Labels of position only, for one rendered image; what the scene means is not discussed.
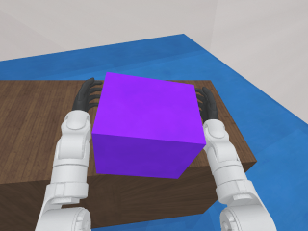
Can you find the pedestal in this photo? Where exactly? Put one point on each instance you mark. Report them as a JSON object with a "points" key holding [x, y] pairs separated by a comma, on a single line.
{"points": [[31, 116]]}

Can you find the right robot forearm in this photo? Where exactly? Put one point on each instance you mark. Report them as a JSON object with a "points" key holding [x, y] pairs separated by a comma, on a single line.
{"points": [[233, 188]]}

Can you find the robot right hand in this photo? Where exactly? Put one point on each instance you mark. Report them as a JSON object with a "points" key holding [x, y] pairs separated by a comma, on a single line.
{"points": [[208, 105]]}

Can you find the carton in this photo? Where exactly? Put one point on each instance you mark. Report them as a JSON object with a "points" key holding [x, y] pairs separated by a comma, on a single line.
{"points": [[146, 127]]}

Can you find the robot left upper arm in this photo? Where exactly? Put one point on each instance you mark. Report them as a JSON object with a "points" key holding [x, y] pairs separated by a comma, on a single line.
{"points": [[65, 219]]}

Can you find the robot left hand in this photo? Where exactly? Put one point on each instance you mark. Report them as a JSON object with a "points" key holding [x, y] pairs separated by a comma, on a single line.
{"points": [[83, 97]]}

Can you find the robot right upper arm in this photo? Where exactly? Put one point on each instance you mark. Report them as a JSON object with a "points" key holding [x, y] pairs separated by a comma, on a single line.
{"points": [[250, 217]]}

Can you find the left robot forearm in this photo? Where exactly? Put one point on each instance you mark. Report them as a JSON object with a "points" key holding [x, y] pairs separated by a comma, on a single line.
{"points": [[70, 166]]}

